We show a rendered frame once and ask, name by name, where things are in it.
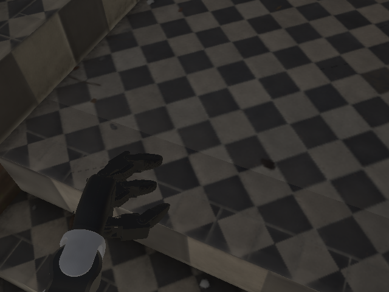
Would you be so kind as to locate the robot left forearm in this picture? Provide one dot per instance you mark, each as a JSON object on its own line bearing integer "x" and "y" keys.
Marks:
{"x": 77, "y": 265}

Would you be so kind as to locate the robot left hand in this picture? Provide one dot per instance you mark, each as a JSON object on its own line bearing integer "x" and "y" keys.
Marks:
{"x": 109, "y": 189}

